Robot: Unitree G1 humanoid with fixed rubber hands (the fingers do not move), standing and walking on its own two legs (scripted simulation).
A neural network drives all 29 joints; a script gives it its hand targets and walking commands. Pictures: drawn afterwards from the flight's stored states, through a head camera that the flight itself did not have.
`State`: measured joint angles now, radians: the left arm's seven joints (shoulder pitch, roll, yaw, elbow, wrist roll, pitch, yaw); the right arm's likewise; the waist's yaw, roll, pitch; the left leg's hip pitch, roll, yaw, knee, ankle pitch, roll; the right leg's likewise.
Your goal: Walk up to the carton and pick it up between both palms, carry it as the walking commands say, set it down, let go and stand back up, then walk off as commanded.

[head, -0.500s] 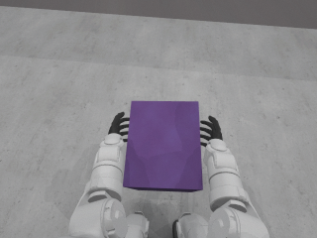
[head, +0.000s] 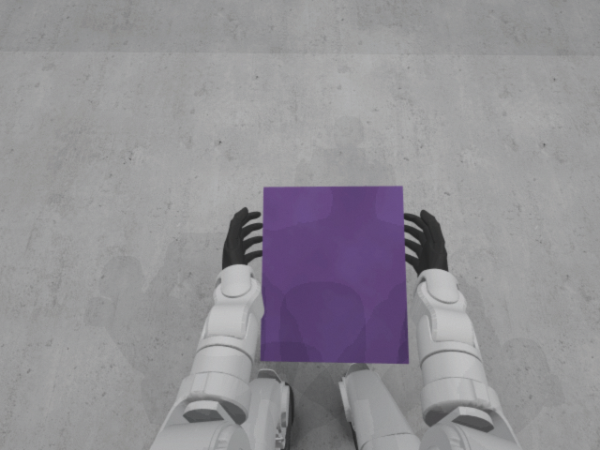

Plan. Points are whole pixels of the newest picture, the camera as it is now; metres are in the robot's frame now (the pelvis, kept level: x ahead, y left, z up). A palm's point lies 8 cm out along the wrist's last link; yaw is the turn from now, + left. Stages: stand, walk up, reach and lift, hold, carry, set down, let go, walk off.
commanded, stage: set down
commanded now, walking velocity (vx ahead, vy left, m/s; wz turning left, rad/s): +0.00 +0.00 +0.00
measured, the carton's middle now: (330, 271) +0.35 -0.05 -0.16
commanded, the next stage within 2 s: none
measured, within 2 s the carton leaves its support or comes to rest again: neither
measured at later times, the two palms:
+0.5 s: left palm (253, 264) +0.37 +0.07 -0.16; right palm (415, 267) +0.35 -0.19 -0.15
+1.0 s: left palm (257, 260) +0.41 +0.07 -0.24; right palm (397, 266) +0.37 -0.19 -0.24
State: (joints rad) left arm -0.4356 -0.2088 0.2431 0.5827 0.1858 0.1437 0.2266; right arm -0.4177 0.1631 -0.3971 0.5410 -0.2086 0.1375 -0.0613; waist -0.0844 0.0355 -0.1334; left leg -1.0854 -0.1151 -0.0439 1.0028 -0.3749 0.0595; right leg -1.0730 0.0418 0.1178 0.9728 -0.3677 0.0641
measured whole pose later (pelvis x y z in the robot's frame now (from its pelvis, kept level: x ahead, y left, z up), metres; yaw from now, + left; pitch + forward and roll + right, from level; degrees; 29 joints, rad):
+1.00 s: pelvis -0.06 -0.04 -0.17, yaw +1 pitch +37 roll -1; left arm -0.94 -0.03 0.30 0.76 0.14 0.21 0.20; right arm -0.83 0.11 -0.41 0.59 -0.12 0.22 -0.24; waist -0.04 0.02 -0.07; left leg -1.80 -0.12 -0.06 1.68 -0.52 -0.02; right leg -1.80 0.10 0.04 1.66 -0.51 0.03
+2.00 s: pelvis -0.11 -0.04 -0.29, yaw +1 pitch +28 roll -1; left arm -1.49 0.21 0.23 0.90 0.03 0.28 0.23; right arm -1.41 -0.07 -0.38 0.74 -0.05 0.29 -0.31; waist -0.06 0.02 0.52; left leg -2.04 -0.15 -0.04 2.05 -0.49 -0.05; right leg -2.04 0.10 0.02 2.04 -0.49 0.04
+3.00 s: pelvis -0.07 -0.05 -0.33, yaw +0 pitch +33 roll -1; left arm -1.39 0.16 0.29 0.97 0.09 0.19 0.11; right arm -1.35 -0.14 -0.35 0.93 0.02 0.25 -0.22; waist -0.06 -0.03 0.31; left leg -2.22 -0.13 -0.05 2.25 -0.61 -0.05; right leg -2.23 0.12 -0.01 2.22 -0.58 0.03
